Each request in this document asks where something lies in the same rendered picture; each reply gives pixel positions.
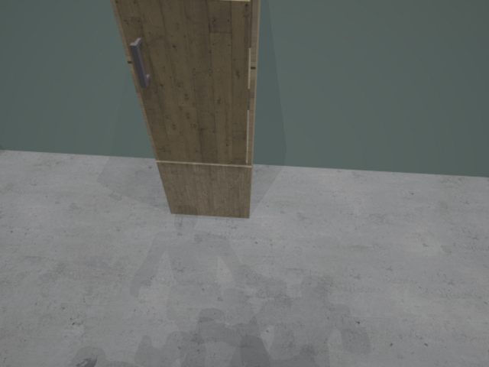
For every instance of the handle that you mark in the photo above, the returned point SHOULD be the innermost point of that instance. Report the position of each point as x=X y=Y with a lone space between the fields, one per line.
x=138 y=62

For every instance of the cupboard door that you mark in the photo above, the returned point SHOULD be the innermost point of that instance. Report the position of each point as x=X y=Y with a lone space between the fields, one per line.
x=197 y=55

